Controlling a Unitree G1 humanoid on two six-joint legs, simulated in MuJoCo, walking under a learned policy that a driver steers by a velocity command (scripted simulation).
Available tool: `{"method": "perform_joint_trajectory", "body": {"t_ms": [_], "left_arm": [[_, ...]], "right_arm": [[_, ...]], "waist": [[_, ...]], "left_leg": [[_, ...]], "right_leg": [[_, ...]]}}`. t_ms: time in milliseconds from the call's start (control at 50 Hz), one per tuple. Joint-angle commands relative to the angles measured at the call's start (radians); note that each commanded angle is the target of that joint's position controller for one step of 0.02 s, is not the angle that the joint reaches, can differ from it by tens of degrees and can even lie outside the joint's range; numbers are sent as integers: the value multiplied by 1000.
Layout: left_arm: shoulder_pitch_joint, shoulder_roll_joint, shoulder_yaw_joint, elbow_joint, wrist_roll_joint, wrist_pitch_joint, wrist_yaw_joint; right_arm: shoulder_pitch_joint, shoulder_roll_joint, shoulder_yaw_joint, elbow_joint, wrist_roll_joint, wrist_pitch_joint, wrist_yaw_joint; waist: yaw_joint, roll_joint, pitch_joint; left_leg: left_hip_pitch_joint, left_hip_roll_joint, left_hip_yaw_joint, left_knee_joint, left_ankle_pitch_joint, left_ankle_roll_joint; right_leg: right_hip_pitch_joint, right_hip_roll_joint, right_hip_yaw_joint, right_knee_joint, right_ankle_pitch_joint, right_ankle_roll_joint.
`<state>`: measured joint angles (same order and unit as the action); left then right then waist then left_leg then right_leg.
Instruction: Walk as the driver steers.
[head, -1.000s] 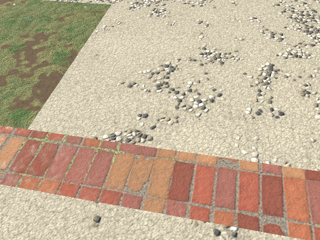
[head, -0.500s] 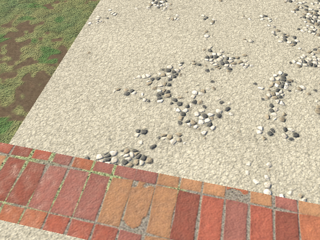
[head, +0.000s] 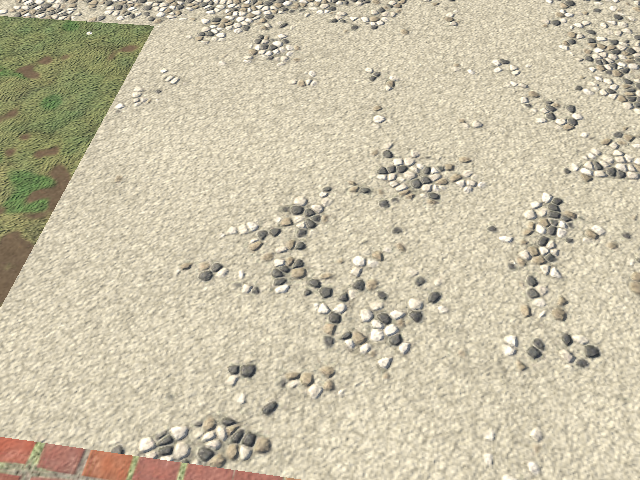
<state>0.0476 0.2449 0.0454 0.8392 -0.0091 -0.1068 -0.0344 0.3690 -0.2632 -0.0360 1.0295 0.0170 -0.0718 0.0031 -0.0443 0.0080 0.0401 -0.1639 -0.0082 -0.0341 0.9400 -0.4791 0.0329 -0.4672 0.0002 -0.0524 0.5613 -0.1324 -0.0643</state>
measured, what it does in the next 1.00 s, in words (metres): walks ahead: left foot, then right foot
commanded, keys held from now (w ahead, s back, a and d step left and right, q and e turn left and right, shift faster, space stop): w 0.04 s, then no key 0.96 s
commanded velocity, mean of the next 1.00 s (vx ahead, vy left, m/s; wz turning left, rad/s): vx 0.14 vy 0.00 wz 0.00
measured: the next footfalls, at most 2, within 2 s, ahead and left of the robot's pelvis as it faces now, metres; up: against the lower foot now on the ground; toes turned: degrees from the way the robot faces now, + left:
left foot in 0.38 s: +0.33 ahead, +0.12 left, +0.00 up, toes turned +0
right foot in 0.56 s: +0.21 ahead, -0.11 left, +0.00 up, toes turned -2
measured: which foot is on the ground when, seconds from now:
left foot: up 0.00-0.36, down 0.38-1.00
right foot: down 0.00-0.42, up 0.44-0.54, down 0.56-1.00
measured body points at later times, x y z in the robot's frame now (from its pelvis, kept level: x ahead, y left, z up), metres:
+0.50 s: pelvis +0.20 +0.02 +0.01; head +0.22 +0.03 +0.45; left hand +0.25 +0.28 -0.14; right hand +0.34 -0.23 -0.11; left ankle +0.29 +0.12 -0.72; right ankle +0.13 -0.10 -0.71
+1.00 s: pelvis +0.24 +0.01 +0.01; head +0.25 +0.01 +0.46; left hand +0.25 +0.26 -0.15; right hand +0.35 -0.24 -0.13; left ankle +0.29 +0.12 -0.72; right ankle +0.17 -0.11 -0.72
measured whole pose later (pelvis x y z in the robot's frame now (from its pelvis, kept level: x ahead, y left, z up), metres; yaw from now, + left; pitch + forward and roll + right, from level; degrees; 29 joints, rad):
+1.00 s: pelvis +0.24 +0.01 +0.01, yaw +0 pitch -1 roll +0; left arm 0.27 0.20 0.02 1.09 0.01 -0.01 0.03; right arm 0.08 -0.22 -0.05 1.05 0.00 0.01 -0.02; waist 0.01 0.00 0.04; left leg -0.31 -0.01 0.02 0.52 -0.20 0.02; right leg -0.11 -0.01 -0.02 0.50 -0.38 0.00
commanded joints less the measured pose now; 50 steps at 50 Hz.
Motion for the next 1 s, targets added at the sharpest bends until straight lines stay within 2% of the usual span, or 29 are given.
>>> {"method": "perform_joint_trajectory", "body": {"t_ms": [20,40,60,80,100,140,180,220,280,320,360,380,400,420,440,460,480,520,540,560,580,600,620,640,680,720,840,1000], "left_arm": [[223,150,37,14,4,2,9],[170,120,29,8,10,0,6],[139,101,22,6,21,-4,3],[132,92,19,13,24,-6,-1],[141,94,18,24,24,-9,-2],[154,121,22,44,27,-10,9],[152,132,22,54,25,1,24],[177,144,22,68,23,10,34],[214,154,22,101,15,25,39],[207,151,22,116,7,35,43],[184,142,20,123,-4,46,47],[228,127,17,133,3,47,48],[307,101,9,137,27,39,46],[412,22,-14,173,28,40,46],[363,43,-12,173,19,56,51],[303,72,-4,152,4,75,58],[269,79,-1,149,1,95,67],[280,76,1,166,15,126,79],[293,63,-2,178,22,132,79],[282,71,-2,182,31,135,76],[273,88,-2,179,32,134,72],[255,118,4,187,23,126,70],[242,92,-1,188,18,113,69],[241,79,-3,196,20,103,68],[239,88,1,200,21,85,66],[256,79,-1,212,16,80,65],[269,70,-4,226,14,94,69],[289,59,-9,238,16,92,72]], "right_arm": [[-65,-140,-22,-97,31,-56,3],[-96,-129,-27,-99,16,-52,-4],[-80,-112,-31,-95,6,-38,-9],[-55,-85,-30,-86,1,-23,-11],[-32,-61,-27,-79,-2,-11,-14],[-50,-49,-27,-93,-12,2,-20],[-116,-39,-21,-116,-21,5,-20],[-193,-30,-14,-131,-20,4,-14],[-251,-51,-17,-143,-16,8,-9],[-272,-72,-21,-150,-22,6,-5],[-226,-92,-31,-132,-32,0,-3],[-192,-133,-44,-116,-39,-3,-8],[-177,-196,-55,-116,-45,-1,-14],[-151,-146,-42,-101,-43,13,-18],[-143,-70,-24,-91,-28,27,-15],[-180,-56,-14,-93,-27,33,-12],[-221,-66,-12,-100,-31,37,-12],[-329,-96,-17,-123,-33,43,-18],[-369,-93,-17,-129,-28,48,-19],[-362,-90,-18,-123,-21,52,-20],[-351,-86,-19,-116,-17,55,-23],[-337,-82,-20,-114,-18,55,-24],[-326,-74,-18,-103,-24,50,-26],[-309,-73,-20,-93,-20,45,-27],[-288,-72,-22,-77,-12,39,-29],[-280,-65,-23,-65,-11,41,-26],[-295,-59,-26,-41,-13,64,-24],[-300,-62,-29,-7,-13,78,-31]], "waist": [[116,-94,-172],[89,-51,-105],[52,-70,-76],[30,-74,-70],[14,-67,-69],[-4,-69,-61],[4,-76,-62],[36,-85,-75],[59,-88,-85],[55,-89,-77],[15,-70,-89],[15,-21,-112],[66,70,-183],[87,183,-274],[53,174,-275],[57,160,-233],[64,140,-199],[106,139,-155],[127,133,-136],[116,111,-107],[97,76,-65],[64,8,-17],[64,-3,-19],[57,-17,-33],[54,-27,-78],[55,-30,-107],[57,-20,-72],[53,-11,-43]], "left_leg": [[-568,83,-51,356,76,32],[-529,115,-37,291,139,26],[-456,139,-39,246,175,18],[-401,139,-34,220,180,6],[-369,134,-22,192,176,-7],[-370,123,-5,98,229,-32],[-351,114,11,-73,342,-44],[-295,87,33,-227,468,-43],[-256,65,20,-332,529,-37],[-252,61,9,-374,483,-16],[-169,47,17,-482,525,13],[-69,72,-8,-535,763,34],[108,171,-89,-460,1107,83],[262,282,-206,-432,1163,210],[214,318,-275,-481,1021,254],[147,309,-295,-531,809,245],[85,294,-299,-568,635,220],[-77,255,-251,-622,400,154],[-153,206,-196,-636,281,111],[-195,160,-143,-643,149,67],[-197,123,-95,-640,46,33],[-151,82,-53,-621,75,16],[-97,77,-52,-582,166,15],[-61,74,-48,-549,278,28],[4,71,-30,-480,531,54],[35,71,-22,-451,637,67],[26,58,-10,-445,599,60],[31,53,-10,-455,548,45]], "right_leg": [[605,-321,494,-292,-65,-185],[472,-282,398,-326,24,-170],[380,-252,323,-350,156,-156],[327,-235,272,-361,290,-156],[292,-226,219,-358,440,-163],[261,-212,140,-354,636,-171],[248,-180,71,-349,673,-152],[254,-153,33,-344,641,-130],[314,-179,55,-323,562,-129],[352,-201,83,-278,525,-122],[367,-185,94,-186,444,-87],[355,-132,82,-117,374,-45],[263,-59,53,-19,168,-1],[146,-10,32,95,-151,53],[133,1,48,152,-372,79],[106,-9,68,165,-442,85],[104,-22,79,152,-426,87],[210,-43,81,36,-259,82],[290,-37,69,-61,-158,72],[318,-39,66,-115,-104,59],[272,-57,74,-149,-154,40],[188,-49,69,-139,-241,26],[166,-52,70,-157,-232,26],[174,-55,71,-165,-183,36],[198,-57,74,-163,-71,50],[220,-56,69,-148,-4,54],[218,-52,63,-148,-9,50],[209,-52,60,-164,-38,50]]}}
